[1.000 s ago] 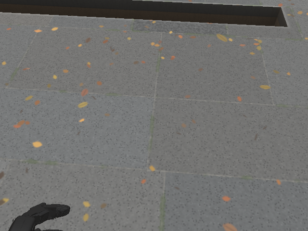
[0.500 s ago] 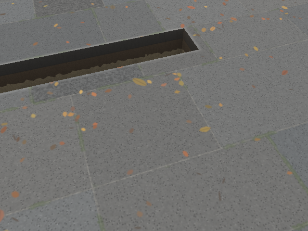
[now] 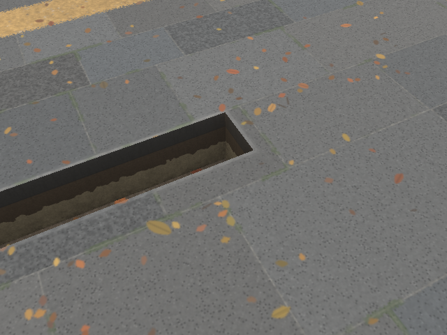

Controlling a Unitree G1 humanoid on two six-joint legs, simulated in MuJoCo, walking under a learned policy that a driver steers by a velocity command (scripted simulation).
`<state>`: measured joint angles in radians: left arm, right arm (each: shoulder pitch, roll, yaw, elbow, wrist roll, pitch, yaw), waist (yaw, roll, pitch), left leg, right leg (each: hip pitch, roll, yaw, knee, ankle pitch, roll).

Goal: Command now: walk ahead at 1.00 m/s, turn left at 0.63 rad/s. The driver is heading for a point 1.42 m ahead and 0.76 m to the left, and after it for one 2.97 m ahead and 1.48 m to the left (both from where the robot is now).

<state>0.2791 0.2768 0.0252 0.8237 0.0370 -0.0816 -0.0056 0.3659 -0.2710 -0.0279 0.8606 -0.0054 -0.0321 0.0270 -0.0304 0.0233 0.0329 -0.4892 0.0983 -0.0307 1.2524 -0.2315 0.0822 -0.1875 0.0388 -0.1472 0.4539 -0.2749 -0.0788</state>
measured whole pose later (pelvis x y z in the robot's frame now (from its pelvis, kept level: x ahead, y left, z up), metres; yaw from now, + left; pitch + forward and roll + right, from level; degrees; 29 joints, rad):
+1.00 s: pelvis +0.85 +0.24 +0.00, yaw +55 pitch +0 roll -3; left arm 0.48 0.36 0.06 0.85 0.02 -0.10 -0.01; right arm 0.03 -0.39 -0.06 0.61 -0.02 0.04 0.08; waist 0.08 0.06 0.02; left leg -0.76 0.08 0.00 1.02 -0.04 0.08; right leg 0.05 0.01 -0.22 0.29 -0.34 0.01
